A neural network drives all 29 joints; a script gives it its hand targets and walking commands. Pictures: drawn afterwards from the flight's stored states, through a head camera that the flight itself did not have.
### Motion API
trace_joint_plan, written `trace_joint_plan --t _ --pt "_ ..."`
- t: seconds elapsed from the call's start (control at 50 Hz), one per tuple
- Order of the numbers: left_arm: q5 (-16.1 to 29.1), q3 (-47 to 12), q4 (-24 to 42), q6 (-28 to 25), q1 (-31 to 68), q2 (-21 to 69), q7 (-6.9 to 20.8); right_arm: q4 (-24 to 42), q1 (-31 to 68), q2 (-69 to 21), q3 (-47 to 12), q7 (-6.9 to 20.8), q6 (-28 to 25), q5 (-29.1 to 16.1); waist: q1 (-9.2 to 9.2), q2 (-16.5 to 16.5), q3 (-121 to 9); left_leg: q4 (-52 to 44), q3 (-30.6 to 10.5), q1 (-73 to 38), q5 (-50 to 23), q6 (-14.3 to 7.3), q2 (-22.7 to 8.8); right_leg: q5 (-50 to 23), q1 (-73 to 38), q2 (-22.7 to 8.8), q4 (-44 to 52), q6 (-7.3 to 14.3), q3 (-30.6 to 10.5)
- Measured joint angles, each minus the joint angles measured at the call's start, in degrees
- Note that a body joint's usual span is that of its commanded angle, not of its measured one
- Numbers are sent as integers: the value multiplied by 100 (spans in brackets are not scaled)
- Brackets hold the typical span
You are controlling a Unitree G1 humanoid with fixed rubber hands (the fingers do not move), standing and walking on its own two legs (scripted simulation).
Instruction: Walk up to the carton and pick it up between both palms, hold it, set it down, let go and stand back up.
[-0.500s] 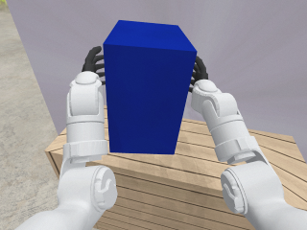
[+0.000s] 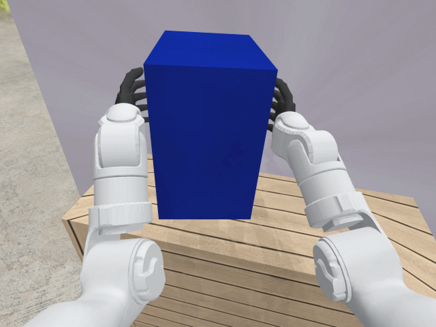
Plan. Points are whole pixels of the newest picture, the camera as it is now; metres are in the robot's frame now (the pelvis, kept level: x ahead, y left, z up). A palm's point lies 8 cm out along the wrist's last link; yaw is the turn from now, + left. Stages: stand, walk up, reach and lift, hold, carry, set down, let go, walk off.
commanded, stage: hold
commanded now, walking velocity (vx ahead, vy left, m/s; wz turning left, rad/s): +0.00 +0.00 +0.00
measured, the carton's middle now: (206, 122) +0.42 -0.01 +0.24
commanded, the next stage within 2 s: none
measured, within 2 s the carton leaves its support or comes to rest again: neither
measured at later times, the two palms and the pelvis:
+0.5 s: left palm (125, 113) +0.37 +0.12 +0.28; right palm (281, 119) +0.36 -0.14 +0.27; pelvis -0.01 +0.00 +0.00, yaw +0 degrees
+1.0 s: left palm (124, 114) +0.37 +0.12 +0.28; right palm (281, 121) +0.36 -0.13 +0.26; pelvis -0.01 +0.00 +0.00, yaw +0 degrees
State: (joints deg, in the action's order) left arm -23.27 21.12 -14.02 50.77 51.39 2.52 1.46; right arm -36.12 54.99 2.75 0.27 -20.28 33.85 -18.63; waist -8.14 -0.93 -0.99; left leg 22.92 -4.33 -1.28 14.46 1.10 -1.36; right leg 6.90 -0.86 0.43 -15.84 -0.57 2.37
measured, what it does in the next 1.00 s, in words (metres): stands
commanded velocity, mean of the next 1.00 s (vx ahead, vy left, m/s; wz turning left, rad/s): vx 0.00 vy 0.00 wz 0.00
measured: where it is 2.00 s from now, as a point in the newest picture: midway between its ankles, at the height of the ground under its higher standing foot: outside the picture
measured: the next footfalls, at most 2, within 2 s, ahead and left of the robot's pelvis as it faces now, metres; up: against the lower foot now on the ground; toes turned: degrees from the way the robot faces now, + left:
none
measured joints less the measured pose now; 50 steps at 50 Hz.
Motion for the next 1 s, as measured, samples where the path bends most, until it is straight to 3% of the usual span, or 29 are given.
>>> trace_joint_plan --t 0.28,0.62,1.0 --pt "85 145 -180 -133 174 -19 -8 4 35 -6 -7 -11 -45 122 155 17 2 -60 62 153 -106 7 4 -51 232 2 -72 19 -75" --pt "65 95 -380 -177 203 -78 21 -145 98 -23 71 -8 -23 145 75 -47 -90 -25 2 177 -89 7 13 -39 195 -1 -41 13 -31" --pt "137 -15 -71 -71 45 -61 -26 50 -10 0 -4 -34 -13 23 46 -14 -19 14 -9 142 -71 -5 27 -30 128 -5 -40 0 -36"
